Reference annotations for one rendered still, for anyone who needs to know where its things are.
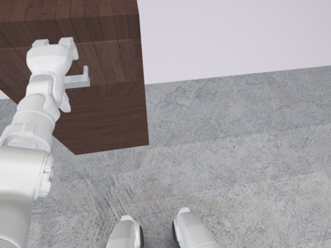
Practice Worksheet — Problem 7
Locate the left robot thigh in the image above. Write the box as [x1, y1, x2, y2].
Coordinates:
[106, 220, 141, 248]

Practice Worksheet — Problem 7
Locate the drawer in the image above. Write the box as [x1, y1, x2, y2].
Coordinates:
[0, 39, 137, 92]

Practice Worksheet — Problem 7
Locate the cabinet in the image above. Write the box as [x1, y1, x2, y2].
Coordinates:
[0, 0, 149, 155]

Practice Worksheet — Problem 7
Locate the handle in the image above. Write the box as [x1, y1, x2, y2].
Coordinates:
[63, 66, 90, 89]

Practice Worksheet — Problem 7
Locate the robot right shin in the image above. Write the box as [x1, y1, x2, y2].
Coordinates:
[177, 207, 190, 248]

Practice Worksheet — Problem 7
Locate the left robot forearm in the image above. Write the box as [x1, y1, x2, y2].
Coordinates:
[0, 71, 64, 153]

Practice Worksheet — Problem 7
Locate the robot left hand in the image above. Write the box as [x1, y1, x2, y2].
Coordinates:
[26, 37, 79, 113]

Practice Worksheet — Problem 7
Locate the robot left upper arm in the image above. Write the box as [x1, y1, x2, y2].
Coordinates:
[0, 145, 54, 248]

